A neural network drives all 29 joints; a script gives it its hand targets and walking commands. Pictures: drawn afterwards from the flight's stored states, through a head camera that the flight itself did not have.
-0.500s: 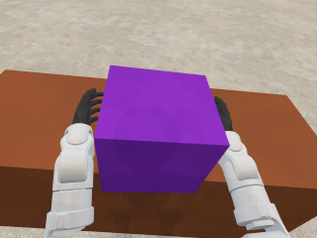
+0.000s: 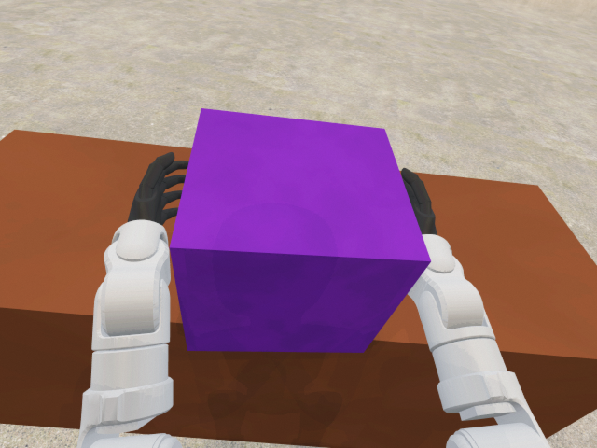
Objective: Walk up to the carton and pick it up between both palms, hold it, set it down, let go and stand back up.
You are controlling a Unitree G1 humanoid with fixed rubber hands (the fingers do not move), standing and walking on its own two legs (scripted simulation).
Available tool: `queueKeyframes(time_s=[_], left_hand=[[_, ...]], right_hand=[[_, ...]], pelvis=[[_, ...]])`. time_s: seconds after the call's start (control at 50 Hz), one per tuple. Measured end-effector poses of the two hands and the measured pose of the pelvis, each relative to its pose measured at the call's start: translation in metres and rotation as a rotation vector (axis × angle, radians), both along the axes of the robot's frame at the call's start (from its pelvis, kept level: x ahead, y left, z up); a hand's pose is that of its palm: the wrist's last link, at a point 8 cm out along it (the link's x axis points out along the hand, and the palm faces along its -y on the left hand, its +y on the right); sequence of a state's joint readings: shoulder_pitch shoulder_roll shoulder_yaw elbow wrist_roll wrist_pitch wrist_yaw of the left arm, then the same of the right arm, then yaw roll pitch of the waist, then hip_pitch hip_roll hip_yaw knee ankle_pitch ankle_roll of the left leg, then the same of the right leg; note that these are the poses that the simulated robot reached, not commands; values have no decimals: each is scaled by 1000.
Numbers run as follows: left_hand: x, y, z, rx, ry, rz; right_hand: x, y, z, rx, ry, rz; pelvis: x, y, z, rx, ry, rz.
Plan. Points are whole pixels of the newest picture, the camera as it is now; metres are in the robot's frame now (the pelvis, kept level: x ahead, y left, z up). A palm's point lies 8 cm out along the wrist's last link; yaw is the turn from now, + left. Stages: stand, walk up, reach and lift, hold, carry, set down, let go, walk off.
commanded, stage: hold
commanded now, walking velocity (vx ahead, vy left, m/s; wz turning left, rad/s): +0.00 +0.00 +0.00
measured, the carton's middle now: (287, 238) +0.36 -0.01 +0.14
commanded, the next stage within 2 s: none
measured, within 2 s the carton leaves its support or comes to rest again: neither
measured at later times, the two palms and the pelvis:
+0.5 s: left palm (137, 222) +0.35 +0.17 +0.17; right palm (405, 222) +0.36 -0.16 +0.17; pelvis +0.00 +0.00 +0.00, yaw +1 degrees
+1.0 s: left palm (143, 220) +0.35 +0.16 +0.18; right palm (411, 225) +0.35 -0.17 +0.17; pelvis +0.00 +0.00 +0.00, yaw -1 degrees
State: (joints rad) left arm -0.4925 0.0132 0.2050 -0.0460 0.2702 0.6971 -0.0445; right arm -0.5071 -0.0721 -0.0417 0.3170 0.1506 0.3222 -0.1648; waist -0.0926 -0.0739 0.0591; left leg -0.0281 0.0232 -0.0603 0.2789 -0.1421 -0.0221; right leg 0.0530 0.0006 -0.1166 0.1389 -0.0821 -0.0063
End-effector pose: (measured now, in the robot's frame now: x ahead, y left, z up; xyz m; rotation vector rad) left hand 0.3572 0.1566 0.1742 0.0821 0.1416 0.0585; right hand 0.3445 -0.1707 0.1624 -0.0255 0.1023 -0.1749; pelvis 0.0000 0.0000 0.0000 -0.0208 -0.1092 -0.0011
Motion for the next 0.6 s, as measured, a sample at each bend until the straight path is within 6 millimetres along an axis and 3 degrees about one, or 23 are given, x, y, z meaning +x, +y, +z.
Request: queueKeyframes(time_s=[0.18,0.36,0.6], left_hand=[[-2,-3,-3,-15,42,11],[-5,9,4,-24,4,55],[-4,11,0,-17,18,38]], right_hand=[[-1,-3,-7,10,42,4],[12,9,7,-12,3,49],[8,11,4,1,17,34]], pelvis=[[-3,0,0,2,-14,-11],[-5,-3,0,1,-5,-7],[-2,0,0,-2,3,15]])
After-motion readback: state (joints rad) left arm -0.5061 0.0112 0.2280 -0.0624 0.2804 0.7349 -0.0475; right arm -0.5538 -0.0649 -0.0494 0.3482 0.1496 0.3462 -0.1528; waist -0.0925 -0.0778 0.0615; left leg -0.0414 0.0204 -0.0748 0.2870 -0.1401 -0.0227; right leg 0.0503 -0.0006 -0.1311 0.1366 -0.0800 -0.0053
